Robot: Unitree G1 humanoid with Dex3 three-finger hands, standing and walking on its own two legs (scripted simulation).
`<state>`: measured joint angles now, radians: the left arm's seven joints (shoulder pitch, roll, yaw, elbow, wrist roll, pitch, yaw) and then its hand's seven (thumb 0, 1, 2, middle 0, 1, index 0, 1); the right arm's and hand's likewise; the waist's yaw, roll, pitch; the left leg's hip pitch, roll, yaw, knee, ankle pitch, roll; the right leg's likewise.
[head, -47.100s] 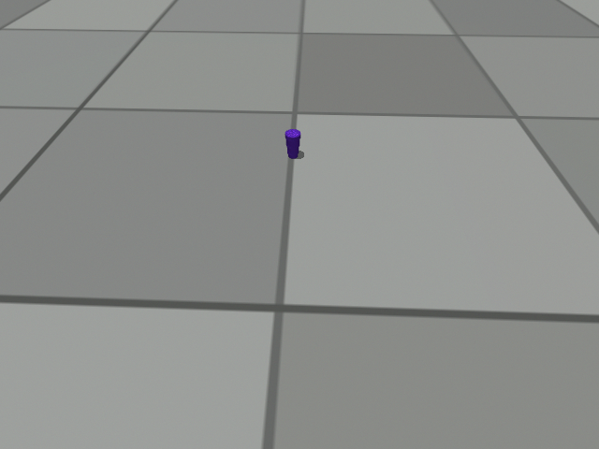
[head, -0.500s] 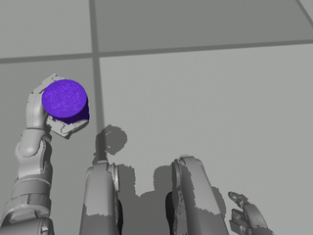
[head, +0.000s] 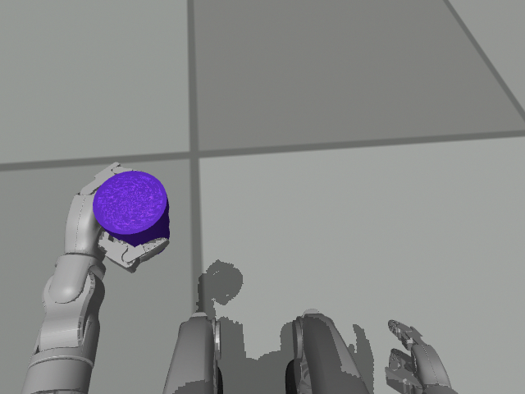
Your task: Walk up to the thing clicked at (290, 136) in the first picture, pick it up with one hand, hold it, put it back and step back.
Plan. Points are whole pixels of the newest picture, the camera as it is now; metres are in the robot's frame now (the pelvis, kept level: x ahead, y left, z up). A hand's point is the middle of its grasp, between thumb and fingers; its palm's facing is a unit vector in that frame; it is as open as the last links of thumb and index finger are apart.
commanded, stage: lift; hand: left
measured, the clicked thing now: (142, 223) +0.37 +0.18 +0.01
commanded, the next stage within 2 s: hold in 1.18 s
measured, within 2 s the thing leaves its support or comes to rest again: neither
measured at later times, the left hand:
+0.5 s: hand (108, 186) +0.36 +0.18 +0.13, palm faces -0.04 -1.00 -0.03, open 10.6 cm
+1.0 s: hand (104, 152) +0.38 +0.17 +0.18, palm faces -0.07 -1.00 +0.01, open 10.6 cm
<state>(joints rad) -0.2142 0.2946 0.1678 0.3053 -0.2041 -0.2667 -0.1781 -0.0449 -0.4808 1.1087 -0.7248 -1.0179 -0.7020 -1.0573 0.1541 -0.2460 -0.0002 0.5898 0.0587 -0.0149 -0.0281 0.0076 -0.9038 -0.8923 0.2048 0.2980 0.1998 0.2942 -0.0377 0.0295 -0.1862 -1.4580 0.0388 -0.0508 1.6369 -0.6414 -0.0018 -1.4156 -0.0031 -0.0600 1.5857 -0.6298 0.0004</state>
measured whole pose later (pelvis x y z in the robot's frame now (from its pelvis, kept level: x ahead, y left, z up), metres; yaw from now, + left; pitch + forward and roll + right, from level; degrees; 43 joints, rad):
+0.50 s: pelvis +0.02 +0.00 +0.09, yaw +1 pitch +17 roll -3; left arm -0.16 0.27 0.15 0.38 -0.21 -0.29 -0.21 -0.04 -0.48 1.11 -0.72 -1.02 -0.70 -1.06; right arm 0.22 -0.24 0.00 0.62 0.04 -0.06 -0.04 0.01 -0.90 -0.89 0.20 0.30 0.20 0.29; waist -0.03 0.02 -0.12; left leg -1.00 0.04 -0.03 1.25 -0.54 0.00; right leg -0.96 0.00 -0.05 1.19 -0.52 0.00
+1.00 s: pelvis +0.04 +0.00 +0.14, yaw +1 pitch +12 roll -2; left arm -0.17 0.25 0.15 0.47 -0.22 -0.33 -0.27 -0.04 -0.47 1.11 -0.70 -1.04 -0.68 -1.08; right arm 0.24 -0.24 0.00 0.64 0.03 -0.05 -0.04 0.01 -0.89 -0.89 0.20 0.30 0.20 0.29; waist -0.03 0.01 -0.07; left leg -0.73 0.04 -0.02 1.01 -0.47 -0.01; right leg -0.70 0.01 -0.04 0.96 -0.46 0.00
